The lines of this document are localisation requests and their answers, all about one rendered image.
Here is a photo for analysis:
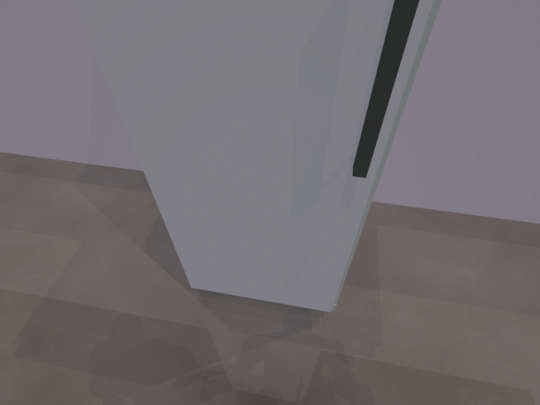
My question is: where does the handle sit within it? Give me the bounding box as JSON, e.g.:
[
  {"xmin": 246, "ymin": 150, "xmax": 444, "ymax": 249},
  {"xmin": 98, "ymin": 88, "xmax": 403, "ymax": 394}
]
[{"xmin": 353, "ymin": 0, "xmax": 419, "ymax": 178}]

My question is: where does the fridge door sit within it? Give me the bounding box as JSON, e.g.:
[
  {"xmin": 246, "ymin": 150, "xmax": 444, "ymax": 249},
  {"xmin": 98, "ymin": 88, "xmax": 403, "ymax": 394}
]
[{"xmin": 73, "ymin": 0, "xmax": 434, "ymax": 312}]

